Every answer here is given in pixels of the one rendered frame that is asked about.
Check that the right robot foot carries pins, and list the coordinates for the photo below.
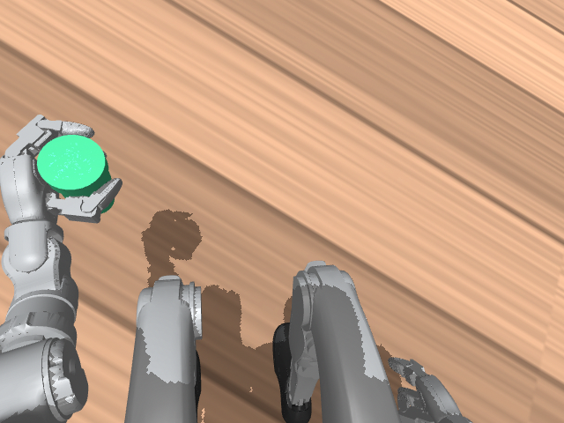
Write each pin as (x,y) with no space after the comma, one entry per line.
(282,361)

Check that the left robot hand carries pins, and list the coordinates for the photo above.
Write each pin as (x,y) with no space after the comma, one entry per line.
(25,193)

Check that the left robot arm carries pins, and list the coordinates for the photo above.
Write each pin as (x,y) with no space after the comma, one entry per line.
(41,378)

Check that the cup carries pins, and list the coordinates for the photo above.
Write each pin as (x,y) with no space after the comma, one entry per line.
(74,166)

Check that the right robot hand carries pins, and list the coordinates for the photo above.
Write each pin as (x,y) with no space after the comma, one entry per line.
(430,403)

